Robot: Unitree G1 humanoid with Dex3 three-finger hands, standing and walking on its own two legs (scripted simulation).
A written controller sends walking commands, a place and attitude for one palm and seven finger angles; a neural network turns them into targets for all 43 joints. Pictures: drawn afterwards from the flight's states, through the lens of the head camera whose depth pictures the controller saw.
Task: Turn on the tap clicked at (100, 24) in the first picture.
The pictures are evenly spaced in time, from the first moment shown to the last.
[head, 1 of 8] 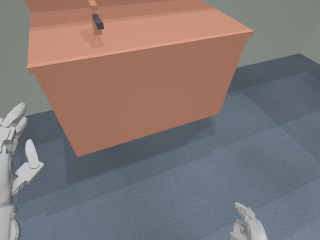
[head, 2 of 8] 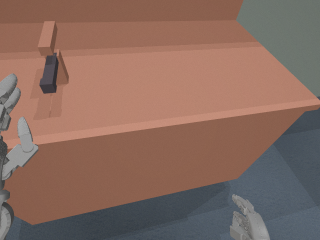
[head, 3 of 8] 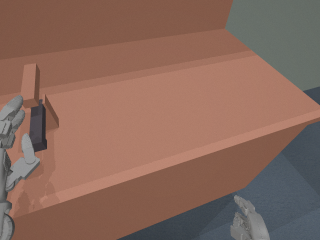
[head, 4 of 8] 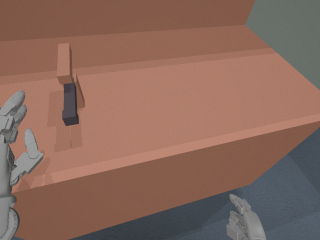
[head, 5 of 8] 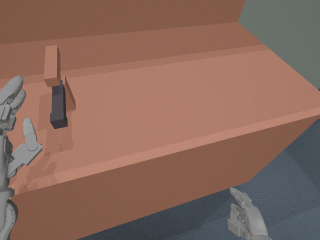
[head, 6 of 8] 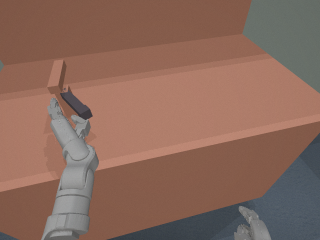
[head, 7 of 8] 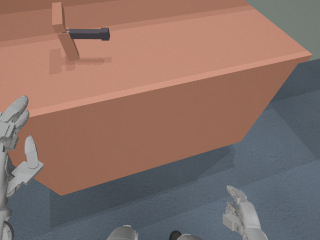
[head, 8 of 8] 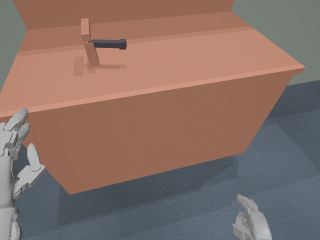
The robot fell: no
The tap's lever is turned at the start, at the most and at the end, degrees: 0 73 73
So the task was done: yes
